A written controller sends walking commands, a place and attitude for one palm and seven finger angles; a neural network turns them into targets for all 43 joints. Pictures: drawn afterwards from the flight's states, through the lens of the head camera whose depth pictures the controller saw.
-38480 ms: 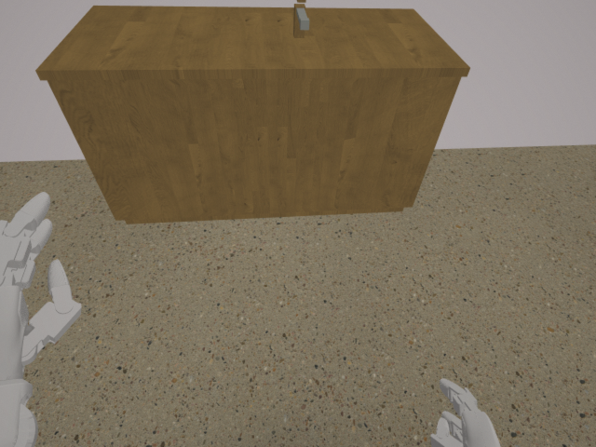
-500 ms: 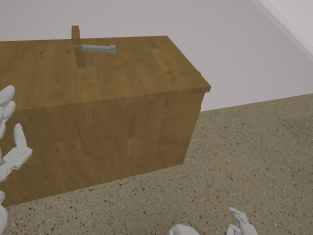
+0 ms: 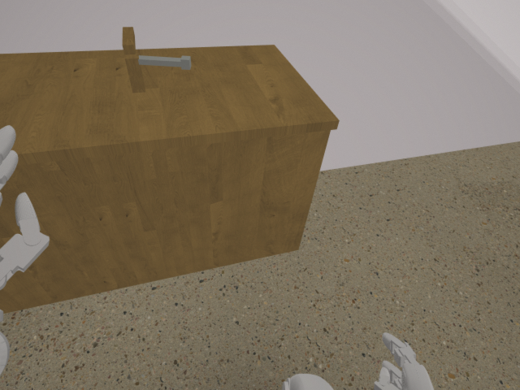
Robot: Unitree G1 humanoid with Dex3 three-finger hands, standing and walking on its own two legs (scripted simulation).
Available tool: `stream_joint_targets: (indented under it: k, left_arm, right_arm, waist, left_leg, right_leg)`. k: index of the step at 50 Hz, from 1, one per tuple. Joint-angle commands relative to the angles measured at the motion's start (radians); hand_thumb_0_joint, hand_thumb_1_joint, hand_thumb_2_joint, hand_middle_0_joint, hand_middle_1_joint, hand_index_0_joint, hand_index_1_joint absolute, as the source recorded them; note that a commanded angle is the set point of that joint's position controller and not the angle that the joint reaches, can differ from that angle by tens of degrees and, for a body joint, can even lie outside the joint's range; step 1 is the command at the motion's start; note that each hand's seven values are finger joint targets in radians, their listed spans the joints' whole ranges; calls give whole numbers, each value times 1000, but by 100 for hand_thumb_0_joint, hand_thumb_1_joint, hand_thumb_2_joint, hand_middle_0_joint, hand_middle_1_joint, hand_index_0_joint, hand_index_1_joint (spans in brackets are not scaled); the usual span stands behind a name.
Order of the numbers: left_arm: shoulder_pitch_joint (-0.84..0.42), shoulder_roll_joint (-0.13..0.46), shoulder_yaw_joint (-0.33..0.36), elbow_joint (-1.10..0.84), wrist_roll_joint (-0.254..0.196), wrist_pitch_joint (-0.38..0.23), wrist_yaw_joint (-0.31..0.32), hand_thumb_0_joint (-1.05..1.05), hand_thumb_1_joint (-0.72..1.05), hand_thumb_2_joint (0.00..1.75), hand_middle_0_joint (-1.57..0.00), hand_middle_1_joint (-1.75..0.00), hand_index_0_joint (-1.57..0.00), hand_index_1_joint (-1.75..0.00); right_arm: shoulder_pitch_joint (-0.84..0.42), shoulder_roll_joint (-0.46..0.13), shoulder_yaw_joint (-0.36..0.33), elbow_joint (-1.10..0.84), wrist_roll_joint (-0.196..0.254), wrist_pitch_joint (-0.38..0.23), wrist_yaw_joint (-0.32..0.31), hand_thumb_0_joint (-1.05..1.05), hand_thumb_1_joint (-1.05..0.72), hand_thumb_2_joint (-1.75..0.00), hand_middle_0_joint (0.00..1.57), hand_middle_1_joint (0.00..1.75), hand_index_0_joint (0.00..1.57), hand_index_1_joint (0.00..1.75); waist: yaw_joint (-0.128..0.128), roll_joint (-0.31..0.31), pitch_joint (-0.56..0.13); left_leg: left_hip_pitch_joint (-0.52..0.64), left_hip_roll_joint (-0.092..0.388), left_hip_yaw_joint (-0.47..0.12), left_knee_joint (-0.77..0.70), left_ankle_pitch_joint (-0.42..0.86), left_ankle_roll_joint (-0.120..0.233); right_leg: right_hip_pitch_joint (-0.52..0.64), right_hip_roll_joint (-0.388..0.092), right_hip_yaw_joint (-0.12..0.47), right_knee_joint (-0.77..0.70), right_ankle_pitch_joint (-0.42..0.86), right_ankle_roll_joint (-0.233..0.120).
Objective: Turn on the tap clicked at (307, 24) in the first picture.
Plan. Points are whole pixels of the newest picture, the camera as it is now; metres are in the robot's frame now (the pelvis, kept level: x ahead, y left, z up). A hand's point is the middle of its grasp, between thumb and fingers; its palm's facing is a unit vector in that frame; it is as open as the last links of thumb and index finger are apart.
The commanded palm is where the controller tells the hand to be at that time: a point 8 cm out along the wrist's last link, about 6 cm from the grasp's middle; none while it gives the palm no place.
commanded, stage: stop stepping back and stand still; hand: left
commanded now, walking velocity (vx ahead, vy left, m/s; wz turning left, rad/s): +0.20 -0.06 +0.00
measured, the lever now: (186, 62) +0.92 +0.24 +0.10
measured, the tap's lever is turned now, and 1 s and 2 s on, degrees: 75 75 75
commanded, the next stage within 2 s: stand and check the lever's angle in 0.74 s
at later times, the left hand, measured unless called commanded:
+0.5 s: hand (39, 275) +0.18 +0.23 +0.20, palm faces +0.47 -0.78 -0.41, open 7.5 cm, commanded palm +0.12 +0.26 +0.21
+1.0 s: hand (38, 270) +0.19 +0.24 +0.19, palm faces +0.47 -0.81 -0.35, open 7.5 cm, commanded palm +0.14 +0.28 +0.21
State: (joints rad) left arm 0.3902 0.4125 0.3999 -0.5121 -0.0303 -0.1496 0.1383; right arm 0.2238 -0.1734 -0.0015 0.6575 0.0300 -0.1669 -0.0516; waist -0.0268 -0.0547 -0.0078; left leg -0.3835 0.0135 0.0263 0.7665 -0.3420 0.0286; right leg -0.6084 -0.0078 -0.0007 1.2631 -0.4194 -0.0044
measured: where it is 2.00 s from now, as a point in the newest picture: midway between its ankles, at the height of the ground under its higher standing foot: outside the picture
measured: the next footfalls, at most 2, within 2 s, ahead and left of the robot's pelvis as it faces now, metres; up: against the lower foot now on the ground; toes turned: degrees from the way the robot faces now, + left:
right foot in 0.14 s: +0.09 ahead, -0.12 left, +0.00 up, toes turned +3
left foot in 0.34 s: +0.04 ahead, +0.11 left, +0.00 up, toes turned +5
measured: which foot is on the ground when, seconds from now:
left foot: down 0.00-0.12, up 0.14-0.32, down 0.34-1.00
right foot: up 0.00-0.12, down 0.14-1.00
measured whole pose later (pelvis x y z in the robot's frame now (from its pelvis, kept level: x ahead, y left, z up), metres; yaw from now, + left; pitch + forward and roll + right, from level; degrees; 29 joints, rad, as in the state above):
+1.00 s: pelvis +0.00 -0.01 +0.03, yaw +5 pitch -2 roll +0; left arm 0.48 0.33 0.31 -0.49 -0.05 -0.13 0.16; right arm 0.18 -0.20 0.02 0.62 0.00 -0.12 -0.07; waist 0.00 0.01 0.04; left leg -0.22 0.01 0.00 0.51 -0.26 0.00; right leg -0.25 0.00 -0.04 0.47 -0.19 -0.01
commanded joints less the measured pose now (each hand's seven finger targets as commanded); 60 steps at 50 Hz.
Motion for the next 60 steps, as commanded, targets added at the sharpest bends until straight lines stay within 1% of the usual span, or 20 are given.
stream_joint_targets:
  k: [1, 3, 5, 6, 7, 8, 11, 15, 17, 19, 23, 25, 26, 29, 31, 33, 36, 40, 48, 60]
  left_arm:
    - [11, 91, 52, -153, -21, -66, 7, 0, 90, 90, -20, -30, -20, -30]
    - [36, 96, 60, -139, -23, -59, 6, 0, 90, 90, -20, -30, -20, -30]
    - [38, 97, 52, -119, -15, -48, -1, 0, 90, 90, -20, -30, -20, -30]
    - [46, 100, 34, -110, -9, -42, -13, 0, 90, 90, -20, -30, -20, -30]
    - [-65, 155, 60, -208, -27, -54, -14, 0, 90, 90, -20, -30, -20, -30]
    - [-87, 161, 82, -200, -35, -61, -15, 0, 90, 90, -20, -30, -20, -30]
    - [-108, 177, 82, -286, -31, -61, -16, 0, 90, 90, -20, -30, -20, -30]
    - [-39, 145, 72, -325, -30, -59, 38, 0, 90, 90, -20, -30, -20, -30]
    - [-41, 127, 69, -356, -32, -64, 57, 0, 90, 90, -20, -30, -20, -30]
    - [-29, 144, 88, -257, -18, -60, 52, 0, 90, 90, -20, -30, -20, -30]
    - [86, 100, 66, -152, -22, -56, 37, 0, 90, 90, -20, -30, -20, -30]
    - [68, 120, 63, -140, -21, -60, 20, 0, 90, 90, -20, -30, -20, -30]
    - [50, 95, 42, -147, -25, -59, 14, 0, 90, 90, -20, -30, -20, -30]
    - [11, 142, 78, -221, -32, -63, 23, 0, 90, 90, -20, -30, -20, -30]
    - [16, 119, 52, -245, -26, -60, 37, 0, 90, 90, -20, -30, -20, -30]
    - [1, 116, 49, -267, -27, -75, 51, 0, 90, 90, -20, -30, -20, -30]
    - [0, 112, 49, -209, -10, -58, 50, 0, 90, 90, -20, -30, -20, -30]
    - [-8, 84, 17, -149, -18, -57, 42, 0, 90, 90, -20, -30, -20, -30]
    - [30, 98, 34, -203, -24, -59, 50, 0, 90, 90, -20, -30, -20, -30]
    - [20, 79, 11, -186, -29, -68, 41, 0, 90, 90, -20, -30, -20, -30]
  right_arm:
    - [-82, -144, -32, -132, 0, -40, 0, 0, -90, -90, 20, 30, 20, 30]
    - [-89, -158, -29, -154, -14, -24, -8, 0, -90, -90, 20, 30, 20, 30]
    - [-98, -154, -33, -172, -16, -3, -9, 0, -90, -90, 20, 30, 20, 30]
    - [-97, -135, -37, -176, -9, 6, -3, 0, -90, -90, 20, 30, 20, 30]
    - [-131, -141, -34, -204, 2, 1, -6, 0, -90, -90, 20, 30, 20, 30]
    - [-111, -118, -29, -159, 0, -14, -6, 0, -90, -90, 20, 30, 20, 30]
    - [-99, -136, -43, -131, 0, 5, -3, 0, -90, -90, 20, 30, 20, 30]
    - [-111, -130, -32, -155, -20, -19, -47, 0, -90, -90, 20, 30, 20, 30]
    - [-102, -171, -42, -191, -20, -34, -54, 0, -90, -90, 20, 30, 20, 30]
    - [-68, -150, -48, -153, -17, -47, -33, 0, -90, -90, 20, 30, 20, 30]
    - [-102, -151, -32, -163, -12, -28, -16, 0, -90, -90, 20, 30, 20, 30]
    - [-128, -145, -44, -187, -16, -12, -12, 0, -90, -90, 20, 30, 20, 30]
    - [-124, -140, -48, -172, -13, -9, -7, 0, -90, -90, 20, 30, 20, 30]
    - [-106, -129, -36, -162, -14, 6, -11, 0, -90, -90, 20, 30, 20, 30]
    - [-134, -121, -26, -176, -19, 7, -31, 0, -90, -90, 20, 30, 20, 30]
    - [-138, -160, -34, -189, -30, -1, -45, 0, -90, -90, 20, 30, 20, 30]
    - [-131, -142, -28, -187, -13, -11, -47, 0, -90, -90, 20, 30, 20, 30]
    - [-119, -142, -36, -172, -21, -20, -34, 0, -90, -90, 20, 30, 20, 30]
    - [-149, -148, -28, -195, -25, 1, -32, 0, -90, -90, 20, 30, 20, 30]
    - [-146, -152, -34, -208, -21, 19, -30, 0, -90, -90, 20, 30, 20, 30]
  waist:
    - [7, 237, 5]
    - [23, 267, -33]
    - [57, 69, -51]
    - [47, -179, -49]
    - [28, -238, -37]
    - [9, -151, -35]
    - [-10, -29, 14]
    - [2, 116, -97]
    - [6, 443, -85]
    - [-11, 277, -16]
    - [34, 152, -28]
    - [30, -179, 6]
    - [23, -170, 22]
    - [2, -68, -33]
    - [-3, 36, -47]
    - [22, 252, -35]
    - [29, 218, -7]
    - [19, -51, -38]
    - [30, 136, -70]
    - [30, 110, -91]
  left_leg:
    - [-49, 213, -291, -466, -265, 139]
    - [-133, 178, -214, -424, -284, 101]
    - [-245, 65, -77, -41, -253, 53]
    - [-314, -37, 20, 331, -184, 24]
    - [-366, -42, -35, 597, -107, -1]
    - [-304, 12, -102, 648, -34, -3]
    - [-82, 101, -114, 371, 22, 5]
    - [255, 11, 25, -260, -84, 36]
    - [271, 272, -416, -497, -143, 161]
    - [179, 280, -458, -486, 24, 193]
    - [-34, 136, -162, -298, -46, 69]
    - [-152, -24, -26, 82, -138, -1]
    - [-108, -19, -50, 212, -76, -10]
    - [33, 52, -82, 19, -39, 0]
    - [218, 34, -43, -268, 34, 12]
    - [186, 153, -237, -457, -97, 66]
    - [14, 137, -225, -496, -232, 56]
    - [113, 27, -78, -231, 5, 13]
    - [167, 97, -138, -393, 196, 19]
    - [194, 85, -103, -395, 249, 2]
  right_leg:
    - [112, -34, -42, -350, 28, -4]
    - [374, 17, -113, -572, 10, -15]
    - [578, 8, -82, -809, 76, -44]
    - [571, -169, 157, -929, 83, -116]
    - [463, -335, 420, -1026, 124, -179]
    - [313, -360, 440, -1057, -150, -203]
    - [57, -326, 269, -984, -187, -179]
    - [123, -175, 85, -760, -228, -101]
    - [34, 38, -80, -327, -149, 3]
    - [19, -16, 34, -269, -76, 6]
    - [469, -6, -32, -821, 150, 10]
    - [435, -233, 351, -1060, -78, -97]
    - [317, -307, 434, -1125, -161, -139]
    - [272, -279, 266, -1005, -15, -146]
    - [224, -199, 152, -901, -14, -90]
    - [233, -46, 50, -759, -11, -19]
    - [377, -12, 13, -760, 73, 11]
    - [349, -124, 180, -977, 54, -37]
    - [425, -55, 45, -853, 276, -13]
    - [474, -55, 41, -868, 367, -10]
